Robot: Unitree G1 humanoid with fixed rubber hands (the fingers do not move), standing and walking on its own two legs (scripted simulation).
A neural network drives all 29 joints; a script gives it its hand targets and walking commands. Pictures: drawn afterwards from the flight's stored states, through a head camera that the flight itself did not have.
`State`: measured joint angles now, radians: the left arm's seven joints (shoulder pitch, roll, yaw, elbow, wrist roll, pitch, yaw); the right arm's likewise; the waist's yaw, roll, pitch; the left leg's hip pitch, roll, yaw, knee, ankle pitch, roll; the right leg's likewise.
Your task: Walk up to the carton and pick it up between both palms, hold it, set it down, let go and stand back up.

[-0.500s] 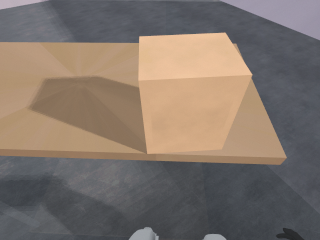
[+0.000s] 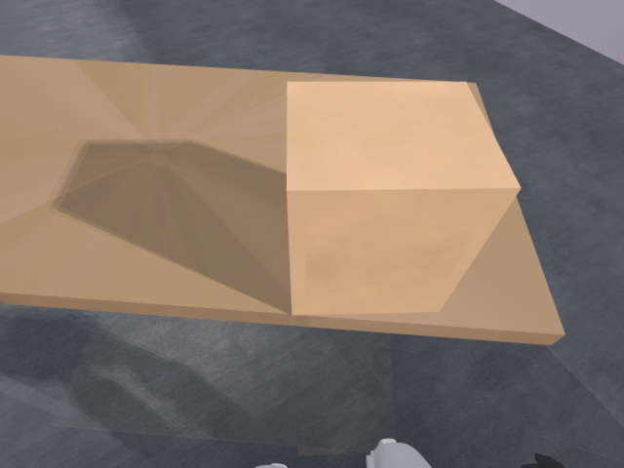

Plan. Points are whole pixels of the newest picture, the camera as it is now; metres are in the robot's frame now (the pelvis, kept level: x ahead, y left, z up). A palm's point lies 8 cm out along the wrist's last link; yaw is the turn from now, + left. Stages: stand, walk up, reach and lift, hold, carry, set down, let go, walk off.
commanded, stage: walk up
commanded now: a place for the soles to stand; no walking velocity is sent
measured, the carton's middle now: (371, 208) +0.45 -0.07 +0.05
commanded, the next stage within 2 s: reach and lift in 1.52 s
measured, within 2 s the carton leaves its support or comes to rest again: neither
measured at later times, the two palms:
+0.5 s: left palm out of the picture +0.10 +0.28 -0.10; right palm out of the picture +0.12 -0.32 -0.10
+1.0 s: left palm out of the picture +0.10 +0.28 -0.10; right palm out of the picture +0.13 -0.32 -0.09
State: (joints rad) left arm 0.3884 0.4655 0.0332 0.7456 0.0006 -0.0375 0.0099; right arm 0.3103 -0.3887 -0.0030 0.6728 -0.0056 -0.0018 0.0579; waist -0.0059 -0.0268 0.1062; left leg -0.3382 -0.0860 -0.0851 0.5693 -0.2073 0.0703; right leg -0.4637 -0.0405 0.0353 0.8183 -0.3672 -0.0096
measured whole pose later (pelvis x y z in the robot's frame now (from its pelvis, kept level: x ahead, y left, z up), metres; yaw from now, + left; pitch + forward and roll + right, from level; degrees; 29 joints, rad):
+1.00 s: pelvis +0.02 -0.02 -0.01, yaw -1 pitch +0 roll -1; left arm 0.33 0.37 0.03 0.75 0.00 -0.05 0.01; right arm 0.27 -0.40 0.00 0.68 -0.01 0.00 0.04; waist -0.01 0.00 0.02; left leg -0.35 -0.06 -0.08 0.68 -0.32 0.04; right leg -0.38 -0.02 0.03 0.63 -0.26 0.02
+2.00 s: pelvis +0.03 -0.06 +0.00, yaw +0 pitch -2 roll +1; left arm 0.16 0.31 0.04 0.48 0.00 0.20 0.03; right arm 0.15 -0.28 -0.06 0.86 -0.07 -0.28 0.04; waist -0.01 -0.08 0.08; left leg -0.26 -0.02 -0.07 0.60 -0.30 0.00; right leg -0.30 0.01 0.03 0.64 -0.30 0.00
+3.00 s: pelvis -0.02 -0.07 +0.01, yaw +3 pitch -7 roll +1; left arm 0.25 0.25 0.03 0.12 -0.11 0.07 0.07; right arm 0.32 -0.15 0.02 0.16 0.16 0.00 -0.02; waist 0.01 -0.08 0.04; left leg -0.05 -0.06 -0.07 0.42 -0.25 0.00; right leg -0.18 0.00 0.00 0.44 -0.15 -0.02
